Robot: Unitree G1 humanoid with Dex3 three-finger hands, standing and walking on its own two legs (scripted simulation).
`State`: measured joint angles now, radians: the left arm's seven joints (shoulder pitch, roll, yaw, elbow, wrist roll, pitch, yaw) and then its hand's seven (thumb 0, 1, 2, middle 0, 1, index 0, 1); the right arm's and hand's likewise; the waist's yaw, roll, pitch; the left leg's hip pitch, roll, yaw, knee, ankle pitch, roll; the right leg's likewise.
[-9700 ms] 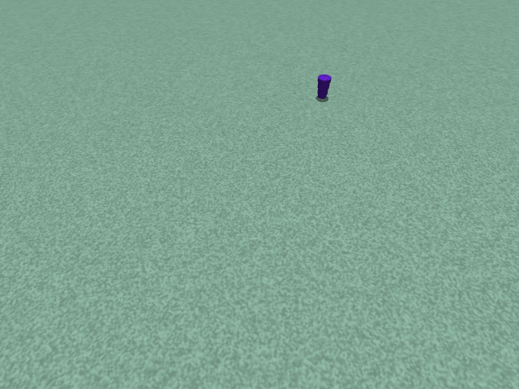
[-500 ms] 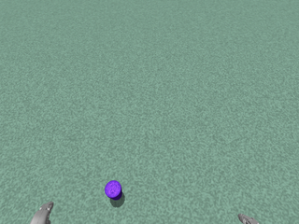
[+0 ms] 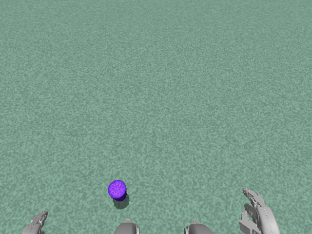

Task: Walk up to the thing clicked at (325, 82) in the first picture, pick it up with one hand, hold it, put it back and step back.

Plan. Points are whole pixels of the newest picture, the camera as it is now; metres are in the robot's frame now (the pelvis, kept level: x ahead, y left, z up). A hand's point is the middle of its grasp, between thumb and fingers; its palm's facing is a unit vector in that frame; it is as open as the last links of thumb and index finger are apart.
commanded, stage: go down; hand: left
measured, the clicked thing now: (118, 192) +0.38 +0.21 -0.62
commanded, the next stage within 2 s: none
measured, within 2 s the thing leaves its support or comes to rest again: neither
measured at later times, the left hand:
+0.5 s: hand (58, 209) +0.23 +0.32 -0.20, palm faces +0.12 -0.96 -0.24, open 17.2 cm
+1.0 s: hand (57, 197) +0.28 +0.36 -0.26, palm faces +0.14 -0.97 -0.18, open 17.0 cm
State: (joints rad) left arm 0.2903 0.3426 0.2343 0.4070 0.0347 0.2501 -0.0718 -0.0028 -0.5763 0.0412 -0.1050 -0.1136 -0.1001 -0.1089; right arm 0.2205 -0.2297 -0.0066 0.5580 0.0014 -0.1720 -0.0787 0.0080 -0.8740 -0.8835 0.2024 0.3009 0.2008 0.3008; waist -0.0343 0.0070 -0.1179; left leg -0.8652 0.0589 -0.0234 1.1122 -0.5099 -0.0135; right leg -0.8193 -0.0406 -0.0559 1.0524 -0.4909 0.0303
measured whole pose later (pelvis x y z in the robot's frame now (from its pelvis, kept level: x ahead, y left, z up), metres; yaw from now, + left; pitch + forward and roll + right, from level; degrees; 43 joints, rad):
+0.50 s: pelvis -0.04 +0.00 -0.12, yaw -1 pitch +28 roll -3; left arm -0.07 0.51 0.49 0.70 -0.08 -0.19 -0.33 -0.01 -0.51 0.07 -0.08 -0.11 -0.07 -0.10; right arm 0.16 -0.29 -0.01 0.61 -0.01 -0.22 -0.06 0.01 -0.91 -0.90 0.20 0.30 0.20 0.30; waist -0.04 -0.02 -0.17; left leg -1.49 0.05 -0.05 1.63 -0.64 -0.02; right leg -1.45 -0.05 -0.04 1.59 -0.64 0.02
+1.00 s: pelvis -0.07 -0.01 -0.22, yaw -3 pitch +32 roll -5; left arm -0.37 0.69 0.70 0.95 -0.14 -0.37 -0.56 -0.01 -0.45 0.10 -0.05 -0.11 -0.05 -0.10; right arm 0.11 -0.32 0.05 0.66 -0.03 -0.18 -0.05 0.01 -0.90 -0.89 0.20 0.30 0.20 0.30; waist -0.05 -0.02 -0.15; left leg -1.87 0.05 -0.10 1.97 -0.67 -0.03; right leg -1.82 -0.04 -0.06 1.92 -0.66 0.02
